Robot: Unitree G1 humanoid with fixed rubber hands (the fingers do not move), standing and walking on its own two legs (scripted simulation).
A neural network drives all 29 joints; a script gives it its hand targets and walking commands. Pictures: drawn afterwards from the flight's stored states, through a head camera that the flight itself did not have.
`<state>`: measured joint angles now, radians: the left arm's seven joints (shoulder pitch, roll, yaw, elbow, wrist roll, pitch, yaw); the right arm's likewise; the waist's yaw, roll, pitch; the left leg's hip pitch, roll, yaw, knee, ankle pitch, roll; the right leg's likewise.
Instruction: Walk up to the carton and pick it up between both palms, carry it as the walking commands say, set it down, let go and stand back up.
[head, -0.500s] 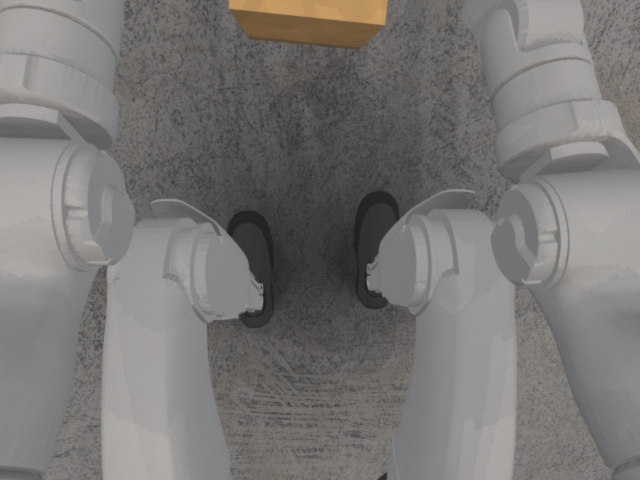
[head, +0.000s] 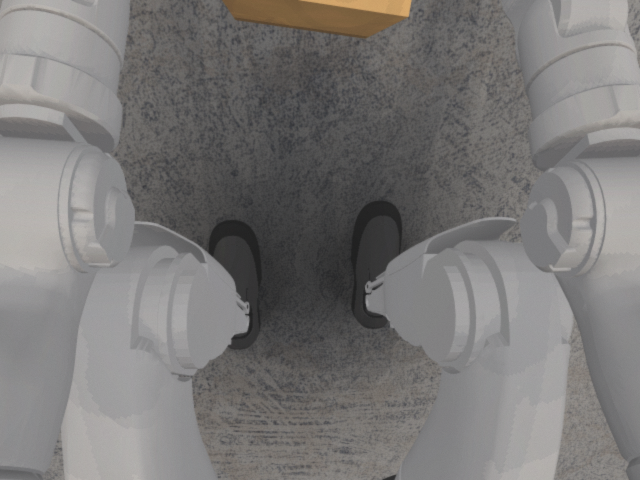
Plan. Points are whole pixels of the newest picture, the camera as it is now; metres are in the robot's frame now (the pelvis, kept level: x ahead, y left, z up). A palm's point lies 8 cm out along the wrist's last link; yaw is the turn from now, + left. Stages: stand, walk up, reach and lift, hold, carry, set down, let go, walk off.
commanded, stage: reach and lift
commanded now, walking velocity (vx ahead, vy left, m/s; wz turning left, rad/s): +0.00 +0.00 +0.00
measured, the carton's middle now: out of the picture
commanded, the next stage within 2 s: none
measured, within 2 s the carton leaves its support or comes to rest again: leaves its support in 1.68 s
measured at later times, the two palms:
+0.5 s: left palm out of the picture +0.58 +0.09 -0.19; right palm out of the picture +0.55 -0.18 -0.18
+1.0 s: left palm out of the picture +0.58 +0.08 -0.19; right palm out of the picture +0.55 -0.18 -0.18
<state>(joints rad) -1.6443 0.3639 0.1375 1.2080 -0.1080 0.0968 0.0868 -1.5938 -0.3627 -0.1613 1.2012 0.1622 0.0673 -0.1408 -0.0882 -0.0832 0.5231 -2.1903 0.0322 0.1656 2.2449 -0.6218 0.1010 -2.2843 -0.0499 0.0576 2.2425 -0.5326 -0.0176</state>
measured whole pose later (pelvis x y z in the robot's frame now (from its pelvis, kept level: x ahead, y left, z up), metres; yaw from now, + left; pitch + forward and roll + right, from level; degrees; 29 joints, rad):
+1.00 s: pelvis +0.00 +0.00 -0.01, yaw +0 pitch +31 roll +3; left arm -1.64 0.32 0.10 1.21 -0.11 0.13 0.04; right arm -1.64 -0.27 -0.16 1.25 0.17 0.08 -0.10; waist -0.09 -0.09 0.52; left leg -2.19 0.03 0.16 2.29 -0.64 0.10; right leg -2.28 -0.05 0.05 2.28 -0.54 -0.02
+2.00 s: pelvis +0.00 +0.00 -0.01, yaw -1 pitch +28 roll +2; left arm -1.61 0.31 0.04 0.97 -0.11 0.40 0.16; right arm -1.63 -0.24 -0.16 1.02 0.17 0.32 -0.25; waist -0.09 -0.06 0.53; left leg -2.18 0.02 0.14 2.31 -0.62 0.11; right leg -2.25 -0.01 0.06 2.28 -0.53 0.01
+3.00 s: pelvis -0.04 +0.00 +0.06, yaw -2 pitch +22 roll +3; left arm -1.54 0.24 0.04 0.89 -0.11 0.50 0.31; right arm -1.54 -0.15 -0.16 0.83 0.17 0.44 -0.50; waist -0.08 -0.05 0.53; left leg -1.91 0.01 0.14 2.07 -0.55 0.08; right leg -1.98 0.02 0.08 2.06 -0.47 0.02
